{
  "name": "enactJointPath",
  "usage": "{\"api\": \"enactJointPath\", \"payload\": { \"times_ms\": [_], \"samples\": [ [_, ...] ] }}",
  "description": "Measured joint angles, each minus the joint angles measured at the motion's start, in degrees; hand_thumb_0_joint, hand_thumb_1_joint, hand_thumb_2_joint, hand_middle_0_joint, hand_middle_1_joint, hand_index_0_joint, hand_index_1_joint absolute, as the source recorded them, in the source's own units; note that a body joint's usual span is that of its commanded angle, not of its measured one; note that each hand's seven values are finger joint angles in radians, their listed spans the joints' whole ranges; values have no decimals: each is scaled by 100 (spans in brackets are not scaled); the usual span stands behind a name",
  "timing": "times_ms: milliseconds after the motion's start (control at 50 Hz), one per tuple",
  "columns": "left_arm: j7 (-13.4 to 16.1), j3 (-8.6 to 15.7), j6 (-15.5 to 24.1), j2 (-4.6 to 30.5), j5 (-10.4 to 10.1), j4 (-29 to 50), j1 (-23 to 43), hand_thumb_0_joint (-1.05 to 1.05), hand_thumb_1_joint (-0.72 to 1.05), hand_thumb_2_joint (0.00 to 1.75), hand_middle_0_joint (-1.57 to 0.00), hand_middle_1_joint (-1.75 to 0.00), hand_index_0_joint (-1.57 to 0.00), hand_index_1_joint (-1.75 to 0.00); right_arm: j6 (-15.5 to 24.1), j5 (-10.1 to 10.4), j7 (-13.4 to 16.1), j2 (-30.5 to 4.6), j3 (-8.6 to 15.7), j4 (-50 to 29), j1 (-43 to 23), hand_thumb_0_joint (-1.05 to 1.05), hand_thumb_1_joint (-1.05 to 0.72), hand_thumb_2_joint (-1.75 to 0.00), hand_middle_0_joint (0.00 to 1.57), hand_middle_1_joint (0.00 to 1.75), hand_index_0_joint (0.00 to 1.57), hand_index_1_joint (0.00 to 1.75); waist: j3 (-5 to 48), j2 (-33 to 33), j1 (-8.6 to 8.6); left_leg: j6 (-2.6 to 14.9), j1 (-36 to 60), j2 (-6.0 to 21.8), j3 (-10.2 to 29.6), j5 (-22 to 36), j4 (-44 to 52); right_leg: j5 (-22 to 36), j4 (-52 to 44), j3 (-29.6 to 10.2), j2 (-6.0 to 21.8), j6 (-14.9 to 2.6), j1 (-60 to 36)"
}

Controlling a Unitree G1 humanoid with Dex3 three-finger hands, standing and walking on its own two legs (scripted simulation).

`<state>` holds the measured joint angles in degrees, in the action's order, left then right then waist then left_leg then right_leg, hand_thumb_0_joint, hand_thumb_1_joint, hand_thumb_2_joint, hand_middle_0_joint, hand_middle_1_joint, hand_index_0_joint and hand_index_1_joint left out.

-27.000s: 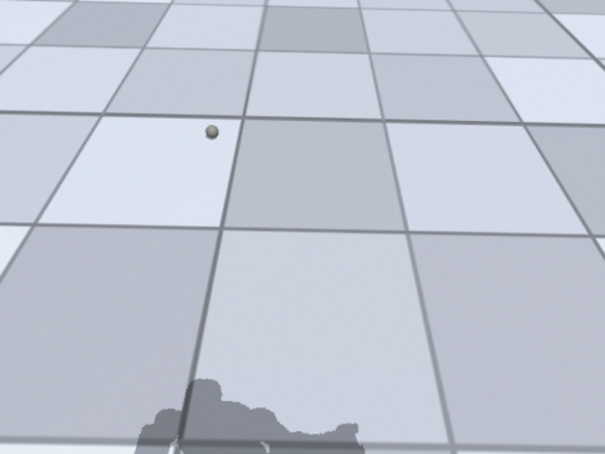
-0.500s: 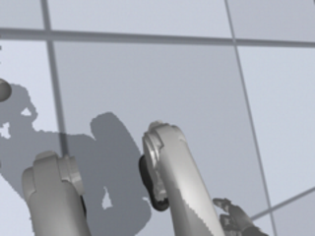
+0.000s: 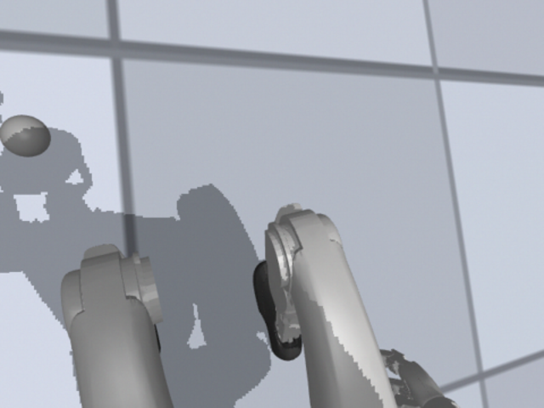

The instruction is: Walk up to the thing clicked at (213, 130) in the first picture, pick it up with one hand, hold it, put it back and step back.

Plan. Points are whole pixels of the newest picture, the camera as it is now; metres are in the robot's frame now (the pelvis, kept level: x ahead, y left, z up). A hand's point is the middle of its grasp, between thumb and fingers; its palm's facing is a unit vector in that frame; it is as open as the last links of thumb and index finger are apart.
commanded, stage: close in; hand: left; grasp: from above
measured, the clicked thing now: (26, 136) +0.51 +0.28 -0.30
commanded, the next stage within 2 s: rest palm in 0.10 s
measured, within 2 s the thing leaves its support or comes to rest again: neither
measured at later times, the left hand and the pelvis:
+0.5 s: hand (2, 132) +0.49 +0.28 -0.21, palm faces -0.50 -0.08 -0.86, open 13.8 cm; pelvis +0.00 +0.01 -0.01, yaw -2 degrees
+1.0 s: hand (12, 130) +0.51 +0.28 -0.24, palm faces -0.45 -0.09 -0.89, open 13.4 cm; pelvis +0.00 +0.01 -0.01, yaw -5 degrees
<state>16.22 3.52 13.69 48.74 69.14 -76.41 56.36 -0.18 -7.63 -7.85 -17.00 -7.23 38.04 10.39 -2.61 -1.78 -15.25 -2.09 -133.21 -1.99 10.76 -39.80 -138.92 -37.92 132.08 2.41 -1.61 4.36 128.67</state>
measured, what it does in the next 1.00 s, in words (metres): stands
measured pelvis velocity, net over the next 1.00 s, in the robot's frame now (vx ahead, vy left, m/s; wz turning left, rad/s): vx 0.00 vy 0.01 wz -0.08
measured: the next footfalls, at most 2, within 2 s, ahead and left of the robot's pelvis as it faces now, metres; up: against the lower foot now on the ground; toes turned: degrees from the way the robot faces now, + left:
none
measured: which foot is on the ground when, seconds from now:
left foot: down 0.00-1.00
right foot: down 0.00-1.00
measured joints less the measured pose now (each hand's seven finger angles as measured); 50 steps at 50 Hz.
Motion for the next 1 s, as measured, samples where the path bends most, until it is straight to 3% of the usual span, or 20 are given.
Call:
{"api": "enactJointPath", "payload": {
  "times_ms": [80,160,240,380,560,740,1000],
  "samples": [
    [281,-272,56,-179,170,-94,282,0,-49,98,-10,-107,-12,-105,6,-28,34,-31,123,154,-188,0,-92,-89,20,30,21,30,197,-47,33,50,-17,-17,-27,-20,-1,-50,-11,-13,25,-9,-27],
    [543,-371,-125,-182,447,-801,798,0,-48,100,-11,-107,-12,-105,50,-34,56,-44,87,103,-396,0,-92,-89,20,30,21,30,351,-5,-184,124,-78,0,-35,-26,-5,-48,-60,1,13,-66,-9],
    [631,-282,-369,-106,609,-1261,1105,0,-47,99,-10,-108,-12,-105,70,-27,43,-41,-13,-102,-418,0,-91,-89,20,30,20,30,310,72,-403,191,-134,19,-48,2,1,-5,-111,8,3,-105,13],
    [602,-143,-585,-13,531,-1630,1078,0,-45,95,-8,-107,-11,-104,45,-24,-10,4,-289,-237,-142,0,-91,-89,20,30,20,30,152,67,-605,232,-170,66,-96,44,0,56,-111,-28,-20,-92,72],
    [787,101,-243,475,569,-1743,905,0,-46,93,-8,-106,-11,-103,269,-144,-22,18,-571,-143,102,0,-90,-89,20,30,21,30,-265,-126,-719,186,-245,78,34,63,-203,131,22,57,-82,-33,148],
    [1109,201,-86,790,689,-1714,953,0,-45,99,-10,-106,-12,-104,527,-348,-135,-78,-662,-72,104,0,-90,-89,20,30,21,30,-445,-265,-766,127,-260,83,192,-78,-405,70,140,174,-116,-21,161],
    [1290,189,-290,761,573,-1929,900,0,-43,102,-11,-107,-13,-106,735,-371,-289,-155,-752,-215,-172,0,-91,-90,20,30,21,30,-449,-285,-813,111,-152,121,308,-205,-452,27,102,272,-144,30,53]
  ]
}}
